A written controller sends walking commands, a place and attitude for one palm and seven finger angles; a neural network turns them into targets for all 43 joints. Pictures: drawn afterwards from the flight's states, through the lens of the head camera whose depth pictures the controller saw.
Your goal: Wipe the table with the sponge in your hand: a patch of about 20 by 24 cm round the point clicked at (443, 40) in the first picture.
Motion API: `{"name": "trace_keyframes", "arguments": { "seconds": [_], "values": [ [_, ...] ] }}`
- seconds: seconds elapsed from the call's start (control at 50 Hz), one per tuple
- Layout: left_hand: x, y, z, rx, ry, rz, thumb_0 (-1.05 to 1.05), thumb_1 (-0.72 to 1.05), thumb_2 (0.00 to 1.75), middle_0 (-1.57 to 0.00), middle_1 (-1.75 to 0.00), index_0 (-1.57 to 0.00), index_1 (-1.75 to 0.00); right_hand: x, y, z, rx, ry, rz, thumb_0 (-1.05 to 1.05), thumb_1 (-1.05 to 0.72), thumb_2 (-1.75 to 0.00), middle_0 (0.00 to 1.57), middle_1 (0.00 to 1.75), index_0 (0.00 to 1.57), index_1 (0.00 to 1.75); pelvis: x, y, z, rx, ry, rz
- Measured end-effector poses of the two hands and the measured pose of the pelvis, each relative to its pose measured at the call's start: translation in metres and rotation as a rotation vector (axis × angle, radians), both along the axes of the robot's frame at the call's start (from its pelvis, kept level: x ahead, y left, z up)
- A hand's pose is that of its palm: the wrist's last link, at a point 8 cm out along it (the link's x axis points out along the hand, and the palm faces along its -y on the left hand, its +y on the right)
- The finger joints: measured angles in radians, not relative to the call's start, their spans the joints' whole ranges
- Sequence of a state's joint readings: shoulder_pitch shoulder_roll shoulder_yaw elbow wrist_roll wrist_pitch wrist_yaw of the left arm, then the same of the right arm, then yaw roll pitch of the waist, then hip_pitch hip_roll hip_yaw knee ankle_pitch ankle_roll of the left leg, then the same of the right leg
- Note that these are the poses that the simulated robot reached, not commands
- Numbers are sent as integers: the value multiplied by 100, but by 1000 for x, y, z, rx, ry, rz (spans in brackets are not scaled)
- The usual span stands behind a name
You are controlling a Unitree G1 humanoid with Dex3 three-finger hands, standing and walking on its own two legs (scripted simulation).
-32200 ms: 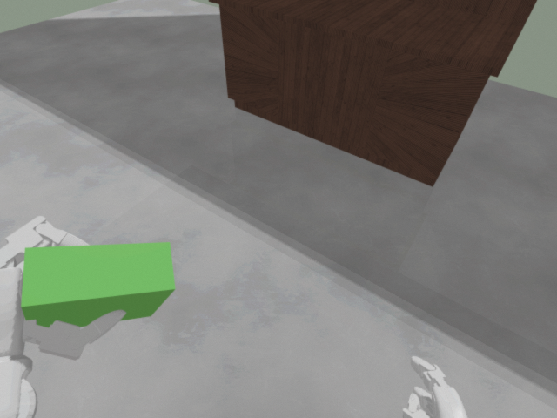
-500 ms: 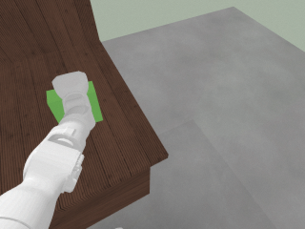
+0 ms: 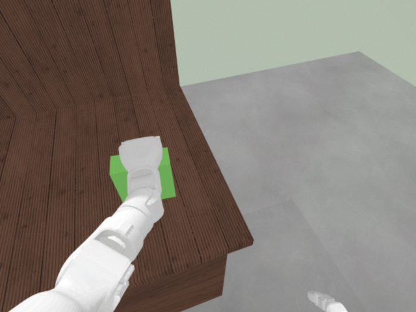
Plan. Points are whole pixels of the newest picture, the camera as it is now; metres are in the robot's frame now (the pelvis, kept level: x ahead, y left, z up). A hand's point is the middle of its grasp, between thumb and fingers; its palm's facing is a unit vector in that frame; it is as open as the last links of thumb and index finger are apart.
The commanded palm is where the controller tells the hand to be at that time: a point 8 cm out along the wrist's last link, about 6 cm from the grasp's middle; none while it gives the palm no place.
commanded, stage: wipe back along the third lane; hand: left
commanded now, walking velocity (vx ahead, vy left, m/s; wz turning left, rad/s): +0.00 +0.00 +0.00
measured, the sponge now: (147, 183) +0.40 +0.18 -0.02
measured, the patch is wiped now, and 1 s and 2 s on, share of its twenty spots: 1.00 1.00 1.00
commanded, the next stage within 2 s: none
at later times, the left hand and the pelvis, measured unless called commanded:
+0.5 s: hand (149, 187) +0.36 +0.15 +0.03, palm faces -0.02 -0.03 -1.00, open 9.6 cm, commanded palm +0.31 +0.14 +0.06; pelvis +0.00 -0.01 +0.00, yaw +1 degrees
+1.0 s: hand (156, 204) +0.32 +0.13 +0.03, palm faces -0.01 -0.04 -1.00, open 9.6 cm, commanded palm +0.27 +0.12 +0.06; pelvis -0.01 -0.02 +0.00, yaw +1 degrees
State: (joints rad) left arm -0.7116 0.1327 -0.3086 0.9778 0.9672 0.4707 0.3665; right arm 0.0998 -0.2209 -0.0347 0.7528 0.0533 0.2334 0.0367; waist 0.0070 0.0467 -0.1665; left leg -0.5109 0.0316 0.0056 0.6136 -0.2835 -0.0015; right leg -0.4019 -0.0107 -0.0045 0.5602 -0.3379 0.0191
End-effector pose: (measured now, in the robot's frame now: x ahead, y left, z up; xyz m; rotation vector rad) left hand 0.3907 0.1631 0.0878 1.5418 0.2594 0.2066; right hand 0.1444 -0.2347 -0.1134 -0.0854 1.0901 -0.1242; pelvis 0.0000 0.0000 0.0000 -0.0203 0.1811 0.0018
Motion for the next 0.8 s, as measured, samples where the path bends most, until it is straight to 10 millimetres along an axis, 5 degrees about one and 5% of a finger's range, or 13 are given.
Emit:
{"name": "trace_keyframes", "arguments": {
  "seconds": [0.2,0.54,0.8],
  "values": [
    [-20,-6,0,-8,5,9,-1,-46,111,-71,-147,-74,-143,36,3,14,3,-63,55,1,-91,-90,20,30,20,30,3,-6,2,6,-40,18],
    [-54,-18,0,-11,-7,-20,0,-46,111,-70,-147,-74,-143,19,-10,10,26,-55,39,1,-91,-90,20,30,20,30,-2,-14,4,15,-90,16],
    [-76,-29,0,-18,-13,-36,0,-46,111,-70,-147,-74,-143,30,-7,18,52,-127,62,1,-91,-90,20,30,20,30,-10,-19,3,19,-116,14]
  ]
}}
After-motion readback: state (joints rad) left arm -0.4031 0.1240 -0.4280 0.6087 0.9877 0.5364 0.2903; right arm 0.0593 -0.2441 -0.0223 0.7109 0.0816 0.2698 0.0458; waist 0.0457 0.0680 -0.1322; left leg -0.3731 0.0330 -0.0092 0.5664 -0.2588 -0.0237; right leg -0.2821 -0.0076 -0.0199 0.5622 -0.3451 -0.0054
